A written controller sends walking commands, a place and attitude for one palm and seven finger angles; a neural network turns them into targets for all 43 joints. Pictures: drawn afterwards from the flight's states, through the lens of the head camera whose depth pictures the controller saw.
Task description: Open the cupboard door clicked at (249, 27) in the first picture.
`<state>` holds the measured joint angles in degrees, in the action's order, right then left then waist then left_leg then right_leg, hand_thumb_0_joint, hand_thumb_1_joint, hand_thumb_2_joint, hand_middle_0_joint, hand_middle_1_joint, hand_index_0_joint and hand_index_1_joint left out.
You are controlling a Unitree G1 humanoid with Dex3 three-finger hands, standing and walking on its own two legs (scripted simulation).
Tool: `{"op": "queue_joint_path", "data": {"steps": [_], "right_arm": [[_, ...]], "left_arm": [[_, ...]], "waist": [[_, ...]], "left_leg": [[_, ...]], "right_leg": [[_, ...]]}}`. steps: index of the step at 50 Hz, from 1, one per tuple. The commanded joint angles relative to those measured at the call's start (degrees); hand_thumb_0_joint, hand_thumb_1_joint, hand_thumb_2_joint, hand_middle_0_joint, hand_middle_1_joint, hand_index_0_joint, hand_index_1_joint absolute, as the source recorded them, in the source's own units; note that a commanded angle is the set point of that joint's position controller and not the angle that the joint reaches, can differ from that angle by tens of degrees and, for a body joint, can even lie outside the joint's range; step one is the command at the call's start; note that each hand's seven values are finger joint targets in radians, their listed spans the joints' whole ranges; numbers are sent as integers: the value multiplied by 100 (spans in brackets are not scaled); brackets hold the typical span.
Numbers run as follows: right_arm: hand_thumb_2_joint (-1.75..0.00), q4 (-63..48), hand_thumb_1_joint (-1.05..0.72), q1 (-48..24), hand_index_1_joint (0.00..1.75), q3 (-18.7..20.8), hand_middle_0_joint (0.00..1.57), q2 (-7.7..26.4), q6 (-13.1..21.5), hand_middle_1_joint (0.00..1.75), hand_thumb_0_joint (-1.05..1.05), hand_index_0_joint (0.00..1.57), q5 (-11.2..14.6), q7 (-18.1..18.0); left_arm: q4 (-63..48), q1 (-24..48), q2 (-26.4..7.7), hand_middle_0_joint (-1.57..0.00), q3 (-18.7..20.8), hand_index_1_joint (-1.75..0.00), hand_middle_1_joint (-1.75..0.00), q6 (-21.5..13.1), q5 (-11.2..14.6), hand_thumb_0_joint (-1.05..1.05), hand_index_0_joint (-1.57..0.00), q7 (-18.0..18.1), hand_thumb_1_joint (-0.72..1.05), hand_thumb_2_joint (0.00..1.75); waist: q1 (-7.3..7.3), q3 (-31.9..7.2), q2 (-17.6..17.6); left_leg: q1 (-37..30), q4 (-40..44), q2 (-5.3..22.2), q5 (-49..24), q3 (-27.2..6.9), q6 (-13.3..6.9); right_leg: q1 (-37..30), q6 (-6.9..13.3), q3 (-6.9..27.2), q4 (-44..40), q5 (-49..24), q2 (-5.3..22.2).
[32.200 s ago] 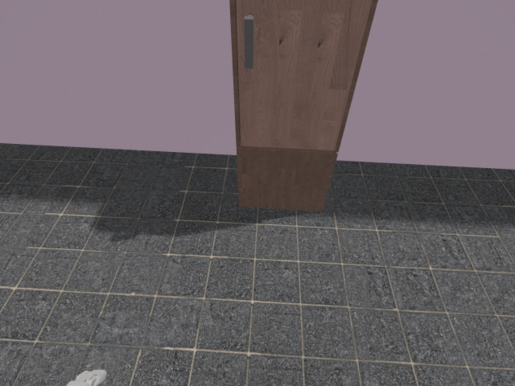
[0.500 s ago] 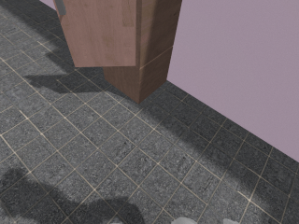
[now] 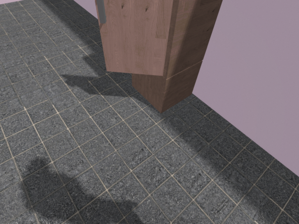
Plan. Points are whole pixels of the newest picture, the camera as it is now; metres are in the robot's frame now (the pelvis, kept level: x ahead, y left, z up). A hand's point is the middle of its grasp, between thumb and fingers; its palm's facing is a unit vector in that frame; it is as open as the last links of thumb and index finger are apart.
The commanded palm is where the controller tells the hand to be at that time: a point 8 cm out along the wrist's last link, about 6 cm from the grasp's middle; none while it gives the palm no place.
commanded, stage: take the last steps up to it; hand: left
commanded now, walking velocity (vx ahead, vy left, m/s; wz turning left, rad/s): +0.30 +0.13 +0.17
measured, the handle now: (102, 5) +1.04 +0.33 +0.09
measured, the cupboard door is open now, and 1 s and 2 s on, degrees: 47 47 47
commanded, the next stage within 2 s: come to a stop and stand still in 1.30 s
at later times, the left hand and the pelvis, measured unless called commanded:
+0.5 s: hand (94, 187) +0.24 +0.20 -0.16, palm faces +0.02 -0.98 -0.20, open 7.4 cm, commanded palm none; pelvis +0.13 +0.01 -0.01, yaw +2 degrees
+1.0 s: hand (74, 192) +0.23 +0.26 -0.18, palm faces +0.15 -0.97 -0.18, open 7.3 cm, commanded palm none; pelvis +0.29 +0.09 -0.01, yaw +4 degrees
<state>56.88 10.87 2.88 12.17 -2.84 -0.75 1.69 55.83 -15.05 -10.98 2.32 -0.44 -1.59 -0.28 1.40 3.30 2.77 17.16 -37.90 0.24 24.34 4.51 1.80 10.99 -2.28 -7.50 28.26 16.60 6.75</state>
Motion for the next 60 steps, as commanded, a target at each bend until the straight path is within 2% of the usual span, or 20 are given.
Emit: {"op": "queue_joint_path", "data": {"steps": [1,2,3,7,11,19,22,23,24,25,26,28,32,39,43,45,46,50,55,60], "right_arm": [[-90,-245,-90,756,30,195,20,882,334,30,0,20,-71,-127],[-90,-179,-90,1319,30,292,20,1328,334,30,0,20,-134,-188],[-90,-82,-90,1513,30,290,20,1349,318,30,0,20,-121,-252],[-90,-172,-90,910,30,67,20,739,544,30,0,20,-93,-300],[-90,65,-90,1225,30,0,20,619,668,30,0,20,-59,-326],[-90,472,-90,1622,30,-37,20,526,633,30,0,20,-100,-307],[-90,538,-90,1490,30,-71,20,420,623,30,0,20,-60,-313],[-90,494,-90,1414,30,-79,20,319,655,30,0,20,3,-289],[-90,330,-90,1495,30,-79,20,174,670,30,0,20,52,-258],[-90,203,-90,1202,30,-21,20,375,604,30,0,20,16,-233],[-90,169,-90,967,30,23,20,379,580,30,0,20,-3,-214],[-90,205,-90,693,30,24,20,138,489,30,0,20,-50,-170],[-90,304,-90,1004,30,1,20,-195,350,30,0,20,-81,-55],[-90,-156,-90,35,30,27,20,-90,495,30,0,20,-73,51],[-90,44,-90,697,30,99,20,315,610,30,0,20,-95,-28],[-90,280,-90,1987,30,320,20,1282,644,30,0,20,-163,-180],[-90,278,-90,2071,30,289,20,1281,585,30,0,20,-154,-252],[-90,8,-90,782,30,52,20,588,676,30,0,20,-111,-289],[-90,116,-90,843,30,76,20,517,731,30,0,20,-122,-285],[-90,240,-90,735,30,57,20,574,614,30,0,20,-103,-252]], "left_arm": [[-389,136,-910,-20,349,-30,-30,-13,80,0,-20,-27,90,90],[-638,469,-571,-20,254,-30,-30,-1,77,0,-20,-58,90,90],[-779,985,-624,-20,221,-30,-30,-29,38,0,-20,-58,90,90],[-392,726,-517,-20,189,-30,-30,-54,-11,0,-20,-126,90,90],[-272,634,-397,-20,103,-30,-30,-71,17,0,-20,-134,90,90],[-444,1231,-314,-20,50,-30,-30,-91,30,0,-20,-119,90,90],[-181,421,-483,-20,162,-30,-30,-155,21,0,-20,-102,90,90],[41,-397,-805,-20,271,-30,-30,-221,4,0,-20,-68,90,90],[267,-1194,-1316,-20,413,-30,-30,-260,-8,0,-20,-13,90,90],[296,-1323,-1414,-20,426,-30,-30,-224,78,0,-20,39,90,90],[160,-885,-1226,-20,404,-30,-30,-201,99,0,-20,84,90,90],[-10,-184,-659,-20,235,-30,-30,-240,83,0,-20,111,90,90],[64,-76,-444,-20,191,-30,-30,-406,67,0,-20,70,90,90],[404,-458,-823,-20,287,-30,-30,-413,17,0,-20,2,90,90],[459,-402,-713,-20,257,-30,-30,-316,33,0,-20,-15,90,90],[171,-317,-276,-20,120,-30,-30,-324,77,0,-20,-56,90,90],[4,57,-319,-20,120,-30,-30,-315,55,0,-20,-36,90,90],[194,-67,-239,-20,140,-30,-30,-180,-3,0,-20,-103,90,90],[83,92,-58,-20,99,-30,-30,-135,18,0,-20,-114,90,90],[60,52,-202,-20,146,-30,-30,-148,3,0,-20,-108,90,90]], "waist": [[-469,-354,-1131],[-703,-296,-2395],[-805,-57,-1811],[-298,145,-869],[-244,-188,-823],[-330,254,-721],[91,103,-431],[437,-333,149],[614,-756,1305],[603,-605,1031],[454,-121,477],[79,412,464],[-237,46,381],[57,-3,455],[-373,-114,-96],[-821,-826,-2173],[-871,-613,-1521],[-231,27,-1065],[-159,-210,-659],[11,-110,-604]], "left_leg": [[-1793,1944,802,118,-1279,-535],[-2084,2618,1937,478,-2891,-1194],[-1703,2765,2156,431,-2995,-1584],[-1132,2795,1495,-591,-2061,-1301],[-1622,2593,1243,-2477,-1341,-1318],[-1334,2469,1269,-2595,-1124,-1274],[-576,1405,894,-2626,-790,-941],[249,276,540,-2255,-501,-723],[1512,-1230,-193,-424,61,-394],[1799,-2538,-60,1017,-236,-359],[2063,-2905,288,667,-569,-360],[1781,-2753,596,-195,-650,-248],[1014,-1745,642,-1027,-240,-29],[835,214,438,-1166,79,26],[-1165,1216,213,-1144,270,-107],[-2614,2137,2191,-787,-2429,-1076],[-2395,2366,2484,-864,-2681,-1396],[-612,2792,1887,-610,-1408,-1058],[-727,2728,1621,-1689,-677,-1166],[-396,2228,1394,-1100,-467,-976]], "right_leg": [[1756,176,230,755,1402,379],[2750,-54,-334,2380,1928,-291],[3041,93,272,3236,1833,-161],[2802,168,654,3696,442,96],[2436,98,443,2788,98,-13],[1530,181,162,1073,-44,-297],[-208,319,141,139,-539,-471],[-1611,546,955,-142,-351,50],[-2710,1165,2893,-855,-47,1549],[-2194,1588,3662,-1575,404,2244],[-1506,1650,3457,-1809,1325,2089],[-120,1252,2435,-2004,1035,1583],[401,978,1026,-2170,-29,1039],[-299,1029,922,-1741,-353,1109],[711,663,480,-435,-287,632],[2351,254,-227,2714,1571,-445],[2748,338,317,3732,1641,-322],[2347,300,664,3784,446,180],[1628,234,356,1975,133,25],[462,259,104,542,-291,-300]]}}
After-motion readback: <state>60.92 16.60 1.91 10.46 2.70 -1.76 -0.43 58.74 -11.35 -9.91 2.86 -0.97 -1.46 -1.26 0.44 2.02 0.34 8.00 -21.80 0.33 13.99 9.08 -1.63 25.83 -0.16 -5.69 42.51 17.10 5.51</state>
